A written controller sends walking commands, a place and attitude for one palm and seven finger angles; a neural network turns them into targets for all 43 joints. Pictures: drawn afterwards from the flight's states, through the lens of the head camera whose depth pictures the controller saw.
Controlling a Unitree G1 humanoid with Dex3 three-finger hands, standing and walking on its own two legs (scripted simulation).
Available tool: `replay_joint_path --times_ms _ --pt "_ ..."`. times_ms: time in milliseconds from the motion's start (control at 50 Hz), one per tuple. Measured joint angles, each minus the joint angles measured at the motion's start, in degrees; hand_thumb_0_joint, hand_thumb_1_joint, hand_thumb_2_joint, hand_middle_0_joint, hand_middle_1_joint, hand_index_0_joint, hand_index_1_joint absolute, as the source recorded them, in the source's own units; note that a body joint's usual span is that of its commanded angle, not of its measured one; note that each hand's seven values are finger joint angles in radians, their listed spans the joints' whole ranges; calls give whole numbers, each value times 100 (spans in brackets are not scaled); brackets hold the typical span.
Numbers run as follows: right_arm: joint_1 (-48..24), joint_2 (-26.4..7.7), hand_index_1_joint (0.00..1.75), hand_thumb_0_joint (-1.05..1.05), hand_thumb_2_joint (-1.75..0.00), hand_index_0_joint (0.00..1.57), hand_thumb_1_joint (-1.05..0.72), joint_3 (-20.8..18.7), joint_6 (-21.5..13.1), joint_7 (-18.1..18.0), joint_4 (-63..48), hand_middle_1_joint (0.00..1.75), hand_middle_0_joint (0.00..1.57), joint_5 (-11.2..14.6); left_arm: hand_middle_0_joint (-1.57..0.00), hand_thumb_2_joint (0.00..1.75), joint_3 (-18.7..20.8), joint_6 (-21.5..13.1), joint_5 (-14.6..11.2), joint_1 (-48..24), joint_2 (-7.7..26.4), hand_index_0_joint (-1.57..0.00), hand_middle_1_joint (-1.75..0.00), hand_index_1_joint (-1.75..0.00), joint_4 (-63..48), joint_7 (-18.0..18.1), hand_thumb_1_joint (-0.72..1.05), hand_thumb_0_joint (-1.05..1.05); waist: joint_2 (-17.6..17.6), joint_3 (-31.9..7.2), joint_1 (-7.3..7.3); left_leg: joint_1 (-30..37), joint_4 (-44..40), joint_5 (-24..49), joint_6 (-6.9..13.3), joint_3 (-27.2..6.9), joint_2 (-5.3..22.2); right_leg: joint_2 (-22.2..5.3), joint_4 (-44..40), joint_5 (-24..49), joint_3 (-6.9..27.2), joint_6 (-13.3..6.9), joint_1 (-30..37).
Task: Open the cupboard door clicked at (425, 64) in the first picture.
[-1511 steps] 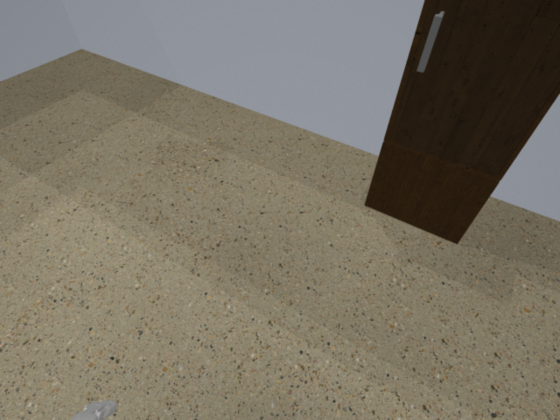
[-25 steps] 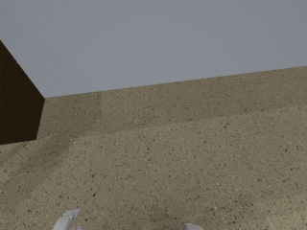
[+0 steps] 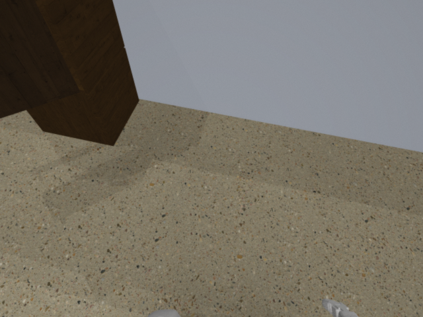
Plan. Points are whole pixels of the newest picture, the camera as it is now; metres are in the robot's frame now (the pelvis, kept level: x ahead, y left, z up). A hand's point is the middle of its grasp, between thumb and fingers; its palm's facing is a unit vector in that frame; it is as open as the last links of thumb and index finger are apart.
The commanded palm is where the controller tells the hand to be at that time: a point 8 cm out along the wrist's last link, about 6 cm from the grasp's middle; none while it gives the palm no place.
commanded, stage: turn to face it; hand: left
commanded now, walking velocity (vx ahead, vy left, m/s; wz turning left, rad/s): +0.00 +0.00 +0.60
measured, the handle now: out of the picture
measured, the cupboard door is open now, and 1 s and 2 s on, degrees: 44 44 44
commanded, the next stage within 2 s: take the last steps up to it in 0.80 s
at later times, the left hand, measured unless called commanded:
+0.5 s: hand out of the picture +0.10 +0.19 -0.13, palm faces +0.25 -0.93 -0.28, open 7.3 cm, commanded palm none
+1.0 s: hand out of the picture -0.07 +0.19 -0.17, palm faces +0.55 -0.81 -0.23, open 7.3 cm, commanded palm none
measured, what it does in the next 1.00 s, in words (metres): steps on the spot, turning left: right foot, then left foot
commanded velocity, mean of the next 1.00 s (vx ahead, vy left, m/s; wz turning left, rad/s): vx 0.04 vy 0.02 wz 0.45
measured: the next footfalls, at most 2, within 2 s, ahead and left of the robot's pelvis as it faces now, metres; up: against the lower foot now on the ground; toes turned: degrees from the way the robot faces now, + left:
right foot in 0.46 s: +0.08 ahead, -0.14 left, +0.00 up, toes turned +13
left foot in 0.86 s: +0.03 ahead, +0.10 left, +0.00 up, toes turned +32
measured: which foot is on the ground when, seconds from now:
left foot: down 0.00-0.46, up 0.48-0.84, down 0.86-1.00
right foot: down 0.00-0.00, up 0.02-0.44, down 0.46-0.86, up 0.88-1.00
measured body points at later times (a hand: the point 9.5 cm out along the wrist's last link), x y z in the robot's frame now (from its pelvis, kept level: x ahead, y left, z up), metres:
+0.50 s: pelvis +0.02 -0.03 +0.01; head +0.08 -0.04 +0.45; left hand +0.09 +0.24 -0.11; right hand +0.13 -0.27 -0.16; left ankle -0.01 +0.09 -0.70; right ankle +0.04 -0.14 -0.72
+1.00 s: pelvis +0.03 +0.00 +0.01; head +0.05 +0.04 +0.45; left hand -0.09 +0.23 -0.15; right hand +0.26 -0.15 -0.12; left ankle -0.01 +0.08 -0.72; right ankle +0.04 -0.15 -0.66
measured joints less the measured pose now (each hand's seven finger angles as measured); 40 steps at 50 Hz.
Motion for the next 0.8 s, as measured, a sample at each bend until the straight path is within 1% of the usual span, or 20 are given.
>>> replay_joint_path --times_ms 20,40,60,80,120,180,280,380,420,440,460,480,500,520,560,600,640,680,740,800 --pt "-35 26 30 1 -90 20 -91 -6 -64 -13 -46 30 20 -12 -21 90 24 63 -24 -23 63 -21 -30 -30 56 -7 91 0 -65 10 -7 -74 111 29 170 -25 -70 -36 547 -326 201 101 -229" --pt "-52 46 30 1 -90 20 -91 10 -111 -29 -82 30 20 -11 -21 90 38 155 -30 -68 114 -21 -30 -30 96 3 91 0 -96 24 10 -124 236 -79 279 -60 -106 38 1149 -640 517 161 -490" --pt "-44 65 30 1 -90 20 -91 34 -143 -49 -105 30 20 -14 -21 90 50 236 -25 -113 152 -21 -30 -30 124 19 91 0 -103 21 22 -122 265 -170 337 -105 -123 139 1660 -789 783 194 -723" --pt "-7 78 30 1 -90 20 -91 50 -159 -79 -125 30 20 -21 -21 90 66 291 -20 -166 172 -21 -30 -30 146 28 91 0 -81 -5 18 -103 220 -205 361 -172 -130 229 2045 -782 970 225 -923" --pt "88 93 30 1 -90 20 -91 69 -161 -138 -130 30 20 -35 -20 90 83 328 -10 -284 183 -20 -30 -30 142 11 91 1 -12 -70 11 -33 9 -120 339 -320 -144 346 2498 -485 1241 284 -1247" --pt "219 114 30 1 -90 20 -90 101 -154 -178 -69 30 20 -41 -20 90 82 287 -1 -454 175 -20 -30 -30 20 -33 91 1 64 -112 17 99 -354 103 341 -510 -178 411 2563 -21 1519 343 -1514" --pt "446 172 30 1 -90 20 -90 113 -138 -165 31 30 20 -46 -20 90 51 225 -7 -685 130 -20 -30 -30 -160 -45 91 1 161 -165 -55 171 -638 278 301 -812 -217 502 1902 170 1708 401 -1504" --pt "651 182 30 1 -90 20 -90 55 -84 -157 94 30 20 -64 -20 90 -6 193 -40 -884 38 -20 -30 -30 -262 -34 91 0 296 -173 -218 63 -523 242 176 -1131 -272 727 789 78 1698 361 -1066" --pt "724 158 30 1 -90 20 -90 19 -50 -163 119 30 20 -52 -20 90 -33 140 -59 -925 -10 -20 -30 -30 -308 -28 91 0 364 -182 -266 -34 -371 175 100 -1267 -316 846 119 324 1650 324 -745" --pt "771 147 30 1 -90 20 -90 -2 -32 -164 129 30 20 -34 -20 90 -51 93 -66 -915 -24 -20 -30 -30 -344 -25 91 0 371 -208 -273 -105 -247 115 53 -1324 -364 870 -381 614 1618 297 -511" --pt "804 116 30 1 -90 20 -90 -29 -18 -159 146 30 20 -5 -20 90 -62 29 -49 -899 -54 -20 -30 -30 -365 -11 91 0 408 -226 -261 -208 -35 8 18 -1360 -388 877 -666 781 1568 133 -373" --pt "786 61 30 1 -90 20 -90 -67 8 -161 187 30 20 13 -20 90 -83 -15 -26 -896 -119 -20 -30 -30 -357 8 91 0 504 -193 -265 -355 420 -478 -37 -1348 -381 899 -607 720 1482 -31 -360" --pt "778 14 30 1 -90 20 -90 -102 40 -160 213 30 20 16 -20 90 -123 -34 -15 -876 -172 -20 -30 -30 -350 20 91 0 555 -166 -289 -543 1039 -913 -75 -1264 -407 864 -545 615 1392 -142 -326" --pt "773 -29 30 1 -90 20 -90 -129 69 -153 238 30 20 8 -20 90 -152 -46 -11 -839 -225 -21 -30 -30 -339 35 91 0 580 -151 -311 -727 1673 -1123 -110 -1149 -418 809 -557 543 1303 -203 -255" --pt "736 -87 30 1 -90 20 -90 -158 122 -125 292 30 20 -9 -21 90 -179 -44 -24 -733 -304 -21 -30 -30 -314 60 91 0 572 -131 -323 -1002 2692 -1098 -203 -900 -343 708 -707 527 1166 -233 -82" --pt "687 -101 30 1 -90 20 -91 -157 151 -97 317 30 20 -11 -21 90 -190 -40 -31 -626 -342 -21 -30 -30 -269 69 91 0 505 -120 -334 -1130 3151 -930 -281 -721 -209 615 -883 582 1038 -224 67" --pt "625 -86 30 1 -90 20 -91 -135 160 -77 326 30 20 -4 -21 90 -191 -50 -25 -523 -358 -21 -30 -30 -223 72 91 0 405 -96 -320 -1105 3056 -857 -332 -604 -84 523 -1015 619 909 -215 191" --pt "541 -64 30 1 -90 20 -91 -103 161 -67 332 30 20 2 -21 90 -193 -71 -16 -419 -359 -21 -30 -30 -178 65 91 0 312 -69 -275 -994 2644 -847 -351 -522 10 442 -1078 617 779 -199 278" --pt "372 -28 30 1 -90 20 -91 -52 145 -59 332 30 20 13 -21 90 -162 -88 13 -262 -317 -21 -30 -30 -98 60 91 0 200 -16 -155 -737 1838 -892 -318 -411 78 345 -1025 542 596 -156 344" --pt "171 16 30 1 -90 19 -91 -1 98 -62 295 30 20 25 -21 90 -115 -77 39 -97 -215 -21 -30 -30 20 42 91 0 107 15 -19 -431 1059 -851 -235 -277 57 265 -822 397 445 -83 328"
